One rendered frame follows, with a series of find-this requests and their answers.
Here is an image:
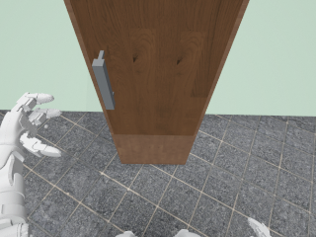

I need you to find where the handle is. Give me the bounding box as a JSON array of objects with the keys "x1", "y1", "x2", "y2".
[{"x1": 92, "y1": 50, "x2": 116, "y2": 110}]

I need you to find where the robot left upper arm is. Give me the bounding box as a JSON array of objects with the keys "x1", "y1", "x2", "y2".
[{"x1": 0, "y1": 223, "x2": 35, "y2": 237}]

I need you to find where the robot left hand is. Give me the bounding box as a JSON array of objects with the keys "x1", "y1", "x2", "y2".
[{"x1": 0, "y1": 92, "x2": 62, "y2": 157}]

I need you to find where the cupboard door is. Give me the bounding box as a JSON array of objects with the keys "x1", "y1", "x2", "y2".
[{"x1": 69, "y1": 0, "x2": 244, "y2": 136}]

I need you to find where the robot right hand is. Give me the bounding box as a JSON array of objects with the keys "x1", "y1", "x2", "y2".
[{"x1": 247, "y1": 217, "x2": 272, "y2": 237}]

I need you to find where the robot left forearm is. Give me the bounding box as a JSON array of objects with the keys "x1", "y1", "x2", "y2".
[{"x1": 0, "y1": 144, "x2": 28, "y2": 230}]

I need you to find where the robot right shin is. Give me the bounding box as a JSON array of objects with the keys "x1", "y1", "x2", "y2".
[{"x1": 177, "y1": 229, "x2": 189, "y2": 235}]

